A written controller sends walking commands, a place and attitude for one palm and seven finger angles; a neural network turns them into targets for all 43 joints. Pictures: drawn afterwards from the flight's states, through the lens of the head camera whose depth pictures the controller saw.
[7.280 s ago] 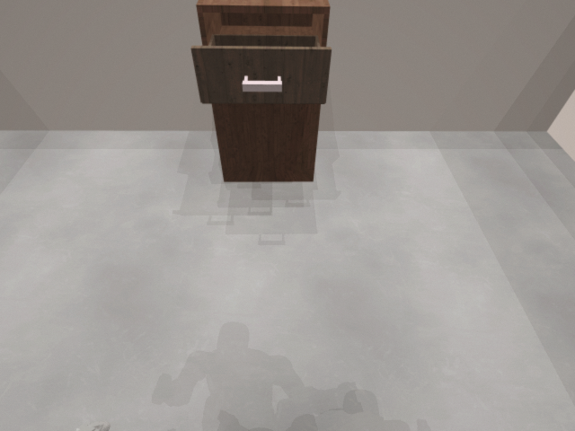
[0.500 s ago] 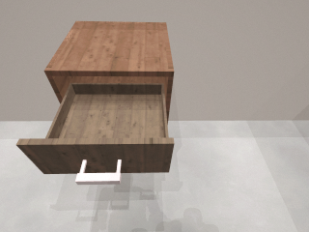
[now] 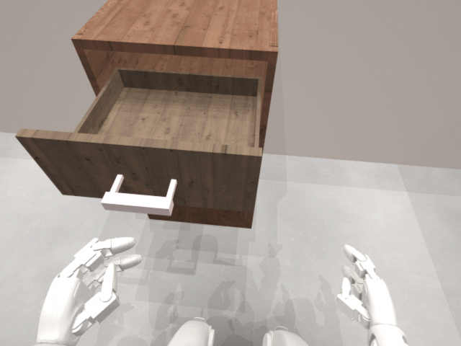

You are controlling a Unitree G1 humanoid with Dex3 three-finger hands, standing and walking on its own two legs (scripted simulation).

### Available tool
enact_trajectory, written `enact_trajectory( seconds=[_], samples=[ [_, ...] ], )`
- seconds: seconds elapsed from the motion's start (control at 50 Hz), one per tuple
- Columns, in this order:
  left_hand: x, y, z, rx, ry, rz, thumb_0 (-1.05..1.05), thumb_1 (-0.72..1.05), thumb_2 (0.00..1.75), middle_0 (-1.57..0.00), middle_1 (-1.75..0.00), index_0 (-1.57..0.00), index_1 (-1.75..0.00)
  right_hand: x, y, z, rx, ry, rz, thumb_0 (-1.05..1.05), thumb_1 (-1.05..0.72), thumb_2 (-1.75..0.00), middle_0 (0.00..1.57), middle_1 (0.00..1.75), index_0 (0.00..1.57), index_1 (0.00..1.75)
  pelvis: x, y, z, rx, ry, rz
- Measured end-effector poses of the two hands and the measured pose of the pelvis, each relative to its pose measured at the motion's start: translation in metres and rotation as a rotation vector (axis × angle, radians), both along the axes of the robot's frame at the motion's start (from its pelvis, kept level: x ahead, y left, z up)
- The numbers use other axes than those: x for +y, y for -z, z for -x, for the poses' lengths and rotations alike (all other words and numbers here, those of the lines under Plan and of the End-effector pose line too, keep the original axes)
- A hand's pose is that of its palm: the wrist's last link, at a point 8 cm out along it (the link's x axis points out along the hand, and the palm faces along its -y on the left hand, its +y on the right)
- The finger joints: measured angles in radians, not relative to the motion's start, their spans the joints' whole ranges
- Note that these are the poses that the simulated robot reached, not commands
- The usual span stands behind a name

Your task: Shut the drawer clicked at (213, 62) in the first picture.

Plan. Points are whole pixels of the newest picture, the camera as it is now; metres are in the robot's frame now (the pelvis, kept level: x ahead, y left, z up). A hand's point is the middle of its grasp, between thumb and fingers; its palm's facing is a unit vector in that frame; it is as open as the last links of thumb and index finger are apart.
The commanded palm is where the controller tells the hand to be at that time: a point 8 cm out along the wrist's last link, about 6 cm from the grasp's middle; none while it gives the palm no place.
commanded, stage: raise the hand and make a fist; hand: left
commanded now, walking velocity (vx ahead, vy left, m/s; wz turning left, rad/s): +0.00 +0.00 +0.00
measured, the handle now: (142, 193) +0.36 +0.21 +0.04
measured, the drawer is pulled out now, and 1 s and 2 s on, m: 0.29 0.29 0.29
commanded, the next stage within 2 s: bring the fist close to the handle in 1.36 s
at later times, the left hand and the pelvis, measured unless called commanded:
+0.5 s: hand (106, 286) +0.18 +0.19 +0.10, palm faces +0.04 -1.00 -0.04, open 3.2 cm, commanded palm +0.14 +0.24 +0.11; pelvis +0.03 +0.02 +0.03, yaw -1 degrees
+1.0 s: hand (110, 279) +0.18 +0.17 +0.14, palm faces +0.03 -1.00 -0.02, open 3.3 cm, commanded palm +0.13 +0.22 +0.14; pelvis +0.04 +0.04 +0.03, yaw -1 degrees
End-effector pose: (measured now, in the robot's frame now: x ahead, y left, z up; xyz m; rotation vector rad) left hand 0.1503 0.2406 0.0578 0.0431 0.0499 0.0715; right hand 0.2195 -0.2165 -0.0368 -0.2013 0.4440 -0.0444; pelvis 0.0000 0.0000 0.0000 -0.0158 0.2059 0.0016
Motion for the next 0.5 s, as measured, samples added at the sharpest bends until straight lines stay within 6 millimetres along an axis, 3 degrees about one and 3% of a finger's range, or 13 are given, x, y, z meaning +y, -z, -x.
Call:
enact_trajectory(
  seconds=[0.12, 0.28, 0.4, 0.5],
  samples=[
    [-0.002, -0.019, -0.015, 0.014, 0.02, -0.017, 0.02, 0.89, 0.9, -0.69, -0.83, -0.69, -0.83, 0.003, 0.008, 0.019, 0.096, 0.041, -0.047, 0.01, -0.9, -0.9, 0.21, 0.3, 0.2, 0.3, -0.007, -0.013, -0.012, -0.001, -0.002, 0.0],
    [0.005, -0.025, -0.016, 0.076, 0.018, -0.013, 0.02, 0.9, 0.9, -0.85, -1.01, -0.85, -1.0, -0.018, 0.012, 0.041, 0.198, 0.127, -0.011, 0.01, -0.9, -0.9, 0.21, 0.3, 0.2, 0.3, -0.001, -0.024, -0.024, -0.005, 0.005, -0.004],
    [0.002, -0.035, -0.007, 0.05, 0.031, -0.002, 0.02, 0.9, 0.9, -0.97, -1.14, -0.97, -1.13, -0.024, 0.002, 0.037, 0.178, 0.15, 0.029, 0.01, -0.9, -0.9, 0.2, 0.3, 0.2, 0.3, 0.009, -0.027, -0.027, -0.007, 0.009, 0.001],
    [0.0, -0.041, -0.006, 0.022, 0.033, 0.01, 0.02, 0.9, 0.9, -1.07, -1.24, -1.07, -1.24, -0.011, -0.008, 0.021, 0.121, 0.123, 0.032, 0.01, -0.9, -0.9, 0.2, 0.3, 0.2, 0.3, 0.017, -0.026, -0.027, -0.011, 0.01, 0.009]
  ],
)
